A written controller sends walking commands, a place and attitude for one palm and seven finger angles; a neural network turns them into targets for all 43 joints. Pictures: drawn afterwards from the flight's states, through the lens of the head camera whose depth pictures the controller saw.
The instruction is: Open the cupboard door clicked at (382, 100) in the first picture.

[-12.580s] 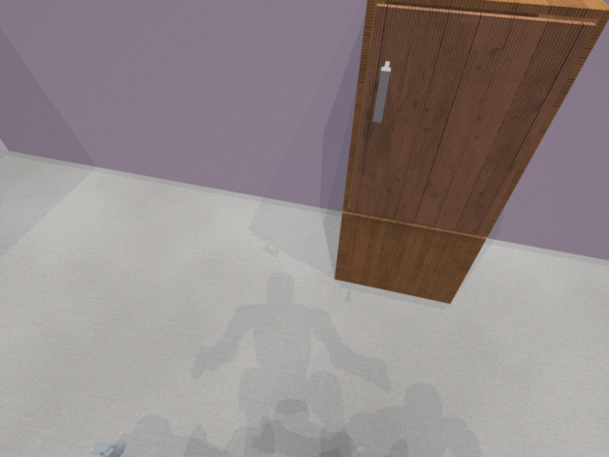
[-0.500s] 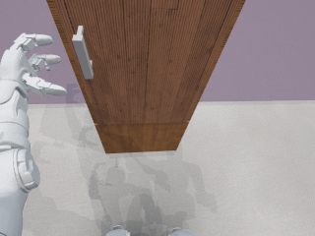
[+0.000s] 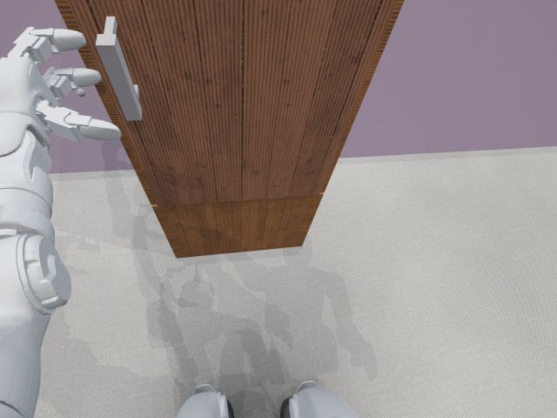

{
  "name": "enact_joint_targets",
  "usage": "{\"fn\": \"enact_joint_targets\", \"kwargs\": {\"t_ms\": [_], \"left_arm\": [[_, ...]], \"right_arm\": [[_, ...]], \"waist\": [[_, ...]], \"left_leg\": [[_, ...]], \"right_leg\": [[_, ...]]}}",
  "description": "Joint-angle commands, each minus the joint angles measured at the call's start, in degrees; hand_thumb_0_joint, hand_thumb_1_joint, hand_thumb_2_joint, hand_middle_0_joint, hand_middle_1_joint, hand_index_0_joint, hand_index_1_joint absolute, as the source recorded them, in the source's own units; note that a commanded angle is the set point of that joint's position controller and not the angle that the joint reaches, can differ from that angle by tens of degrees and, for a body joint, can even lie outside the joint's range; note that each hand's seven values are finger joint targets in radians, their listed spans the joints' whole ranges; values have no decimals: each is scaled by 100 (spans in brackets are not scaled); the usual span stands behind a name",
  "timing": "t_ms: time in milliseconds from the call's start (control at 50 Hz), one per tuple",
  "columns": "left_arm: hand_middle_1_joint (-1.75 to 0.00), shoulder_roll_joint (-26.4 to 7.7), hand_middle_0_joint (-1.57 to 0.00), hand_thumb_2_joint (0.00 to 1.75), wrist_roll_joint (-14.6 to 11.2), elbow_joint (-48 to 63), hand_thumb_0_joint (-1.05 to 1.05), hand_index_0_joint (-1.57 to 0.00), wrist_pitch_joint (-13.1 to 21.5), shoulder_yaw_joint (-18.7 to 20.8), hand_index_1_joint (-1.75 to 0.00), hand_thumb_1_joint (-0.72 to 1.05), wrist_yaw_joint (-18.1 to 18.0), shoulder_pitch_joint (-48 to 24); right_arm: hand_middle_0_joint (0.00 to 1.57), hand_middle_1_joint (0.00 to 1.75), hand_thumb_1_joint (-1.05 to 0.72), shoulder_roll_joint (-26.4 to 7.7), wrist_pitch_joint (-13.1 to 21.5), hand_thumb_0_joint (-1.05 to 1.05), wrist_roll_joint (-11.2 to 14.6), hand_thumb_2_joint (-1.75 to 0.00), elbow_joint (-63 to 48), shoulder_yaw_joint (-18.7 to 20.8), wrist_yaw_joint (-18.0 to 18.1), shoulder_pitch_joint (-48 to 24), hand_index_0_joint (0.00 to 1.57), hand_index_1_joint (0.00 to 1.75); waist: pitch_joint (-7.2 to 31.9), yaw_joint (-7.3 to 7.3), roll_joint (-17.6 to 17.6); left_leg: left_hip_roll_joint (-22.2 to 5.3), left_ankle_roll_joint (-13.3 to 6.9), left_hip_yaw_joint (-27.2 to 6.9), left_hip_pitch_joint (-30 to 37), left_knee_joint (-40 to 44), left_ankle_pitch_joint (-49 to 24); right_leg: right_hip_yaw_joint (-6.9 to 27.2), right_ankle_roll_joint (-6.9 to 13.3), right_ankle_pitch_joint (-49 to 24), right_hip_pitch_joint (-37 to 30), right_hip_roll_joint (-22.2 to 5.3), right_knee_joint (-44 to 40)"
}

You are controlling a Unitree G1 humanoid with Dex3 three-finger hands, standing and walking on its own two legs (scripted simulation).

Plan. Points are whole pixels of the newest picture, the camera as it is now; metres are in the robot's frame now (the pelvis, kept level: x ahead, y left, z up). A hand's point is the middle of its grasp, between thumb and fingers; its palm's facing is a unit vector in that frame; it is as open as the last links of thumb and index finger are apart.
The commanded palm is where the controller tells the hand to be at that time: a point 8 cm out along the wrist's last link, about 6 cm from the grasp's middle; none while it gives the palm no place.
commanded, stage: slide the fingers in behind the handle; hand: left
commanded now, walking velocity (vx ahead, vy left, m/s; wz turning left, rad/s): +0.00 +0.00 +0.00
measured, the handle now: (123, 71) +0.58 +0.16 +0.12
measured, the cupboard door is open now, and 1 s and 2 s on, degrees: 0 0 0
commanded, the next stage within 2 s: close the thumb around the handle in 1.46 s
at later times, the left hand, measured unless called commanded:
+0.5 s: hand (89, 94) +0.53 +0.20 +0.12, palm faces +0.06 -1.00 +0.00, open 14.4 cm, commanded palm +0.51 +0.22 +0.12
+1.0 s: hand (135, 94) +0.52 +0.14 +0.12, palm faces +0.03 -1.00 -0.02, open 13.9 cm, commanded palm +0.50 +0.19 +0.12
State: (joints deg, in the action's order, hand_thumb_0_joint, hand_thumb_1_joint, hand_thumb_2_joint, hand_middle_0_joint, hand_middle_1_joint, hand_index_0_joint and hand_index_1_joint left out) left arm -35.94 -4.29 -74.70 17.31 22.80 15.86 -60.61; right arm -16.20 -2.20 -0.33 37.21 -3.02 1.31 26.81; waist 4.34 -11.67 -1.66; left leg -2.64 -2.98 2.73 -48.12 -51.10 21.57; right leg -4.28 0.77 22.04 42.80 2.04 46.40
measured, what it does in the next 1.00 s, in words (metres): stands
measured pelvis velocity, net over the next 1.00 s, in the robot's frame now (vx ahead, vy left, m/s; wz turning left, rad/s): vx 0.01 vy -0.02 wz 0.01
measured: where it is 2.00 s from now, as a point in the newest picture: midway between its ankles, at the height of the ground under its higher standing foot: outside the picture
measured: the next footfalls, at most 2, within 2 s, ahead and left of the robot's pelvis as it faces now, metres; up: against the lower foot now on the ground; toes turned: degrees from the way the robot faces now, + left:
none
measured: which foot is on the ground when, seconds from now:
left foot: down 0.00-1.00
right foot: down 0.00-1.00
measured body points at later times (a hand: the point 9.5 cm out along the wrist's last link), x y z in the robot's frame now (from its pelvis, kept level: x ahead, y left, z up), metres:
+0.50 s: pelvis +0.01 -0.01 +0.00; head +0.12 +0.01 +0.44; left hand +0.52 +0.25 +0.12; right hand +0.01 -0.28 -0.10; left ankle +0.02 +0.08 -0.69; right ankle +0.00 -0.12 -0.69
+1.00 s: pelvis +0.01 -0.02 +0.00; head +0.11 -0.01 +0.44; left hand +0.52 +0.19 +0.13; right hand +0.00 -0.28 -0.11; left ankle +0.02 +0.08 -0.69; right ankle +0.00 -0.12 -0.69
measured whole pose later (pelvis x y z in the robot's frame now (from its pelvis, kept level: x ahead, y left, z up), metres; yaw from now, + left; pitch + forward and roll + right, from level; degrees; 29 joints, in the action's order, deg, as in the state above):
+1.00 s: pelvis +0.01 -0.02 +0.00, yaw +1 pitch +17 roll -2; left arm -25.7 -4.8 -69.7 18.7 18.8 8.3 -56.3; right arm -14.8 -2.0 -0.2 37.1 -1.7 -0.7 24.9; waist 5.2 -9.6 -2.2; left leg -2.8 -1.3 2.4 -44.2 -49.1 21.7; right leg -4.3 2.3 23.3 39.7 2.4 46.2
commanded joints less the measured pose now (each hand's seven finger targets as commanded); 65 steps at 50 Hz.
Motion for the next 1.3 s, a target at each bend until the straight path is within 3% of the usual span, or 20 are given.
{"fn": "enact_joint_targets", "kwargs": {"t_ms": [0,120,200,220,380,480,500,520,580,620,700,780,840,900,960,980,1020,1120,1200,1280], "left_arm": [[-120,-1294,-30,30,-99,1398,0,-30,433,156,-120,-50,-46,-2706],[-120,-780,-30,30,-60,1605,0,-30,404,-207,-120,-50,-140,-2730],[-120,-891,-30,30,-89,1627,0,-30,368,-80,-120,-50,-195,-2672],[-120,-631,-30,30,-105,1609,0,-30,341,-277,-120,-50,-173,-2651],[-120,-459,-30,30,-170,1696,0,-30,343,-368,-120,-50,-153,-2536],[-120,173,-30,30,-205,1936,0,-30,421,-752,-120,-50,-228,-2515],[-120,316,-30,30,-222,1977,0,-30,447,-871,-120,-50,-246,-2654],[-120,177,-30,30,-214,1930,0,-30,445,-742,-120,-50,-281,-2649],[-120,460,-30,30,-237,2020,0,-30,444,-926,-120,-50,-347,-2714],[-120,466,-30,30,-259,2061,0,-30,455,-918,-120,-50,-397,-2802],[-120,-411,-30,30,-276,1893,0,-30,453,-12,-120,-50,-708,-2557],[-120,-531,-30,30,68,1836,0,-30,518,-7,-120,-50,-969,-2250],[-120,-426,-30,30,167,1952,0,-30,625,-156,-120,-50,-937,-2249],[-120,43,-30,30,-69,1779,0,-30,565,-427,-120,-50,-759,-2330],[-120,-38,-30,30,-181,1641,0,-30,473,-336,-120,-50,-684,-2444],[-120,161,-30,30,-213,1707,0,-30,456,-477,-120,-50,-678,-2482],[-120,9,-30,30,-184,1769,0,-30,510,-382,-120,-50,-743,-2596],[-120,-182,-30,30,-1,1717,0,-30,653,-289,-120,-50,-925,-2534],[-120,154,-30,30,-22,1826,0,-30,713,-571,-120,-50,-889,-2672],[-120,30,-30,30,-48,1721,0,-30,655,-495,-120,-50,-890,-2634]], "right_arm": [[20,30,-90,-1131,119,0,-38,-90,-259,420,65,931,20,30],[20,30,-90,-1079,86,0,-43,-90,-206,476,-15,965,20,30],[20,30,-90,-1095,79,0,-36,-90,-153,489,-15,1013,20,30],[20,30,-90,-1055,87,0,-17,-90,-169,489,-28,954,20,30],[20,30,-90,-1014,101,0,6,-90,-162,492,-57,850,20,30],[20,30,-90,-943,131,0,-7,-90,-165,529,-113,751,20,30],[20,30,-90,-940,131,0,-11,-90,-140,530,-111,777,20,30],[20,30,-90,-962,127,0,-17,-90,-102,547,-117,761,20,30],[20,30,-90,-932,149,0,-7,-90,-105,554,-137,701,20,30],[20,30,-90,-920,156,0,-9,-90,-71,543,-135,669,20,30],[20,30,-90,-944,144,0,-23,-90,-128,502,-109,649,20,30],[20,30,-90,-856,135,0,-33,-90,-332,453,-170,586,20,30],[20,30,-90,-844,119,0,-18,-90,-367,480,-165,595,20,30],[20,30,-90,-840,119,0,16,-90,-359,486,-139,601,20,30],[20,30,-90,-900,125,0,36,-90,-261,515,-88,646,20,30],[20,30,-90,-883,140,0,35,-90,-265,512,-93,638,20,30],[20,30,-90,-880,170,0,17,-90,-221,499,-100,662,20,30],[20,30,-90,-880,198,0,-21,-90,-180,507,-133,728,20,30],[20,30,-90,-869,204,0,-11,-90,-187,532,-143,716,20,30],[20,30,-90,-919,207,0,4,-90,-166,533,-131,694,20,30]], "waist": [[2643,-2,-864],[2621,-46,-1026],[2513,-44,-784],[2512,-74,-858],[2402,-63,-715],[2584,-62,-955],[2577,-153,-840],[2595,-106,-826],[2616,-130,-727],[2711,-119,-844],[2725,163,-575],[2578,251,-403],[2739,190,-394],[2543,59,-204],[2468,38,-194],[2496,5,-231],[2522,51,-447],[2449,58,-343],[2545,-22,-460],[2522,-14,-428]], "left_leg": [[-11,136,-796,2795,482,-1896],[-16,143,-765,2948,449,-2030],[15,98,-712,2779,461,-1981],[33,96,-662,2788,465,-1924],[62,80,-625,2720,421,-2087],[50,122,-681,3147,357,-2460],[42,114,-720,3209,333,-2580],[34,129,-741,3210,338,-2519],[67,117,-722,3181,358,-2413],[76,126,-735,3264,333,-2571],[149,99,-623,2756,363,-2532],[207,60,-459,2295,392,-2307],[197,60,-434,2385,397,-2307],[219,44,-395,2299,470,-1972],[188,55,-430,2317,528,-1766],[199,48,-415,2349,539,-1757],[208,51,-420,2337,527,-1730],[205,43,-443,2206,530,-1631],[202,51,-461,2435,517,-1704],[197,54,-449,2351,546,-1519]], "right_leg": [[176,46,-1242,-16,189,-481],[163,30,-1328,97,210,-525],[190,38,-1445,-121,213,-570],[208,22,-1470,-109,214,-591],[226,27,-1775,-272,200,-569],[183,43,-1885,-54,198,-507],[159,43,-1936,-29,198,-481],[165,34,-1888,2,199,-484],[174,28,-1898,-73,190,-508],[171,35,-2012,-92,185,-464],[229,30,-2274,-651,163,-408],[310,-10,-2419,-947,135,-379],[340,-15,-2525,-1031,136,-378],[361,-16,-2368,-1099,147,-524],[357,-18,-2117,-935,144,-599],[358,-27,-2108,-904,147,-620],[382,-22,-2037,-859,130,-609],[390,-20,-1925,-864,126,-586],[359,1,-1905,-741,135,-582],[380,-15,-1759,-725,130,-635]]}}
